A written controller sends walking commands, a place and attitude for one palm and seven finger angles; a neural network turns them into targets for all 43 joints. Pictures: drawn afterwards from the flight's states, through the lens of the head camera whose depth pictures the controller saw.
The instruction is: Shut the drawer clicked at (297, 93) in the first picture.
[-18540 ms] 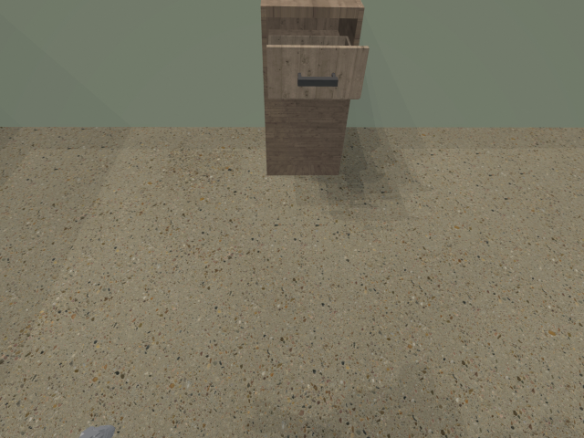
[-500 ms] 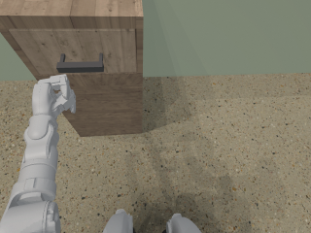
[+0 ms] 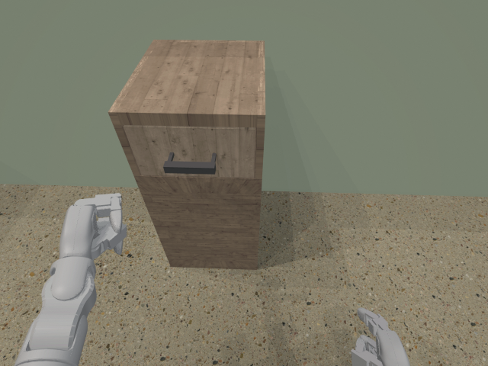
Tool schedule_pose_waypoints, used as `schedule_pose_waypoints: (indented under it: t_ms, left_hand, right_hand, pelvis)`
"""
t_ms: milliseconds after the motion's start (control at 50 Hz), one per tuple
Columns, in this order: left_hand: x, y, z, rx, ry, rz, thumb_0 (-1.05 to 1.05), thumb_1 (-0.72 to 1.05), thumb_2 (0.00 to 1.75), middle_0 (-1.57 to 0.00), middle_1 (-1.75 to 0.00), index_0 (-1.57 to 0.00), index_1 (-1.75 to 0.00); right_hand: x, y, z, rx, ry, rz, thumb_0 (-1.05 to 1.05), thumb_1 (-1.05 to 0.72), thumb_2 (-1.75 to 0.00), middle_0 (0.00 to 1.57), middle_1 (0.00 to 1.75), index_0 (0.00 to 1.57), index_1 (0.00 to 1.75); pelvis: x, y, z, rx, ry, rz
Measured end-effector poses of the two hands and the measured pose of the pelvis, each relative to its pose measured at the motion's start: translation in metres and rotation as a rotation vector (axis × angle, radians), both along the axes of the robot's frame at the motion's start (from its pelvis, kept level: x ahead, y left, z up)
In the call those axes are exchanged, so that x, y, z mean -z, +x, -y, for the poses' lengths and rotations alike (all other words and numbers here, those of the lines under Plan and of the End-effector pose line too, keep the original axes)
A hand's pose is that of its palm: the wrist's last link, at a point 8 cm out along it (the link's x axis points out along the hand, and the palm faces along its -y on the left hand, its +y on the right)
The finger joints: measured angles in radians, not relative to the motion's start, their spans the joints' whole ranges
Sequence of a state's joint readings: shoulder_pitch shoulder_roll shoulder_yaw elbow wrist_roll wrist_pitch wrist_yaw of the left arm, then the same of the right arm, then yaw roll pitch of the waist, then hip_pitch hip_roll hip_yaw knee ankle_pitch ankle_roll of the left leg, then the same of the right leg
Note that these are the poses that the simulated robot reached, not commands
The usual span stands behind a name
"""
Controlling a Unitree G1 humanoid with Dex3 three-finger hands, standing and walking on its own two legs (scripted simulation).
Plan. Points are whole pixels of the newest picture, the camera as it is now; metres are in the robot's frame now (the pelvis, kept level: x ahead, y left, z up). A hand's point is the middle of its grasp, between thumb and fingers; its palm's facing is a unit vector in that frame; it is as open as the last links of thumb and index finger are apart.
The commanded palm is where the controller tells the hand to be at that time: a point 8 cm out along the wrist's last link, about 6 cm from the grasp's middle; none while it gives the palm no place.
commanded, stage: draw the hand back to the body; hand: left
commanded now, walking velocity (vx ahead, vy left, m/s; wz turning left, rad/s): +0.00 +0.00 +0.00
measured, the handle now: (191, 162) +0.62 +0.19 -0.07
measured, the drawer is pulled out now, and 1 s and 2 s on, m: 0.00 0.00 0.00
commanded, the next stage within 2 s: step back with the hand held close in 0.58 s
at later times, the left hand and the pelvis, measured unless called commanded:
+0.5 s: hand (40, 277) +0.17 +0.23 +0.18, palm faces +0.41 -0.82 -0.40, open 3.2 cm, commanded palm +0.13 +0.27 +0.19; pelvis +0.01 -0.01 +0.02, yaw +1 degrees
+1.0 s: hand (64, 275) +0.19 +0.23 +0.16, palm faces +0.28 -0.83 -0.49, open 3.2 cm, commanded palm +0.12 +0.27 +0.19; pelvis -0.01 -0.01 +0.02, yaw +0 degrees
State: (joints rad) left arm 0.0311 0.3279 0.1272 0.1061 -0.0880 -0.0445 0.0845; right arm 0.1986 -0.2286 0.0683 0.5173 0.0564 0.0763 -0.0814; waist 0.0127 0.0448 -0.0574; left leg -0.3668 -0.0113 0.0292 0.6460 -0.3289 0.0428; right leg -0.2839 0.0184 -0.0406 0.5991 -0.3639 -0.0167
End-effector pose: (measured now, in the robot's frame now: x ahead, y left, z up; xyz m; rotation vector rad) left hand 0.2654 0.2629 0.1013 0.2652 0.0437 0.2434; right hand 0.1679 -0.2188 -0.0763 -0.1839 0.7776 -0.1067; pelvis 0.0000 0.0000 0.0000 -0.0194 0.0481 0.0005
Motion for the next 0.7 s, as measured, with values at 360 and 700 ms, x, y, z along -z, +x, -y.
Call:
schedule_pose_waypoints:
  t_ms: [360, 700]
  left_hand:
    - [-0.076, -0.107, -0.01, -0.099, 0.152, 0.145, 0.01, 0.89, 0.89, -1.41, -1.6, -1.4, -1.6]
    - [-0.081, -0.125, 0.001, -0.132, 0.175, 0.157, 0.01, 0.89, 0.9, -1.41, -1.6, -1.4, -1.6]
  right_hand:
    - [-0.022, 0.021, -0.001, -0.084, -0.002, 0.118, 0.01, -0.9, -0.89, 0.2, 0.3, 0.21, 0.3]
    - [-0.015, 0.015, 0.008, -0.083, -0.001, 0.119, 0.01, -0.9, -0.89, 0.2, 0.3, 0.21, 0.3]
  pelvis:
    - [-0.015, 0.005, 0.006, -0.005, 0.009, 0.107]
    - [-0.015, 0.005, 0.016, -0.011, 0.013, 0.121]
